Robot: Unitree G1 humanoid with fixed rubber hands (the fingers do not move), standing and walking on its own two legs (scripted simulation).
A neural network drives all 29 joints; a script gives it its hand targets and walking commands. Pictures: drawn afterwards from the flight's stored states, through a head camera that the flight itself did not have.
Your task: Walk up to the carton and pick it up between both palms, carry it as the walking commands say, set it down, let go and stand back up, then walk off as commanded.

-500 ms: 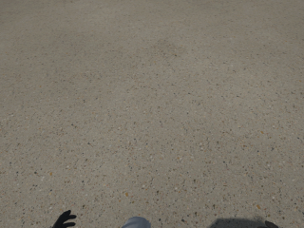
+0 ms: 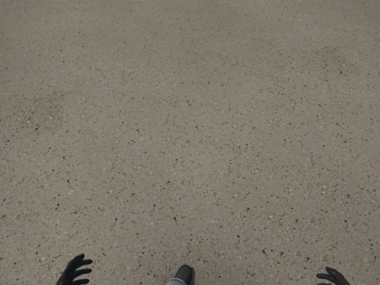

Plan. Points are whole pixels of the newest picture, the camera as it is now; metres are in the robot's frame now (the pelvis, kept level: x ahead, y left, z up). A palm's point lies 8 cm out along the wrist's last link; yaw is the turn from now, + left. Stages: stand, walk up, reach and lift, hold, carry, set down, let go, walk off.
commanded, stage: walk off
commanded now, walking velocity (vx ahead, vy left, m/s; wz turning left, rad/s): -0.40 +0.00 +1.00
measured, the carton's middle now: out of the picture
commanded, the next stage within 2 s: stand in 0.32 s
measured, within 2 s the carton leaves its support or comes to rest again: neither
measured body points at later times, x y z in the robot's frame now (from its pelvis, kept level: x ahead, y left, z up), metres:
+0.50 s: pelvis -0.19 +0.00 +0.00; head -0.16 +0.05 +0.45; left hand -0.18 +0.32 -0.12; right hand +0.02 -0.22 -0.11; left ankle -0.23 +0.12 -0.73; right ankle -0.12 -0.13 -0.66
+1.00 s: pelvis -0.25 -0.03 +0.00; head -0.24 -0.02 +0.45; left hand -0.32 +0.23 -0.13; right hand -0.06 -0.21 -0.14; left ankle -0.32 +0.05 -0.74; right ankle -0.20 -0.14 -0.73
